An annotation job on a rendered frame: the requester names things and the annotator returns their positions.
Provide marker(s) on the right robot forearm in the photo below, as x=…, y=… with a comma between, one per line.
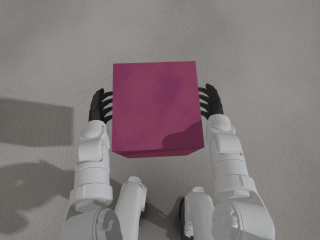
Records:
x=231, y=178

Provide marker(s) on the robot right foot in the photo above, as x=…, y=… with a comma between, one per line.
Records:
x=182, y=221

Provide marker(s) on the robot left hand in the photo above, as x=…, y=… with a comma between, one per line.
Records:
x=97, y=111

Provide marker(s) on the robot right shin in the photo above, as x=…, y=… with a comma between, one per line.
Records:
x=188, y=230

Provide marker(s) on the carton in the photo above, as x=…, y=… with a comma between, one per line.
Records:
x=156, y=109

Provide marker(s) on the robot right hand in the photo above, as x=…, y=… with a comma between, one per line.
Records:
x=214, y=105

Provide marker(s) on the robot right upper arm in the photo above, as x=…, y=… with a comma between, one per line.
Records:
x=238, y=220

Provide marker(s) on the left robot forearm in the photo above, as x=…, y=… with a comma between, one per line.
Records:
x=92, y=188

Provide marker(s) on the robot left upper arm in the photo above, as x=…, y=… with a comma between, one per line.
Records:
x=98, y=224

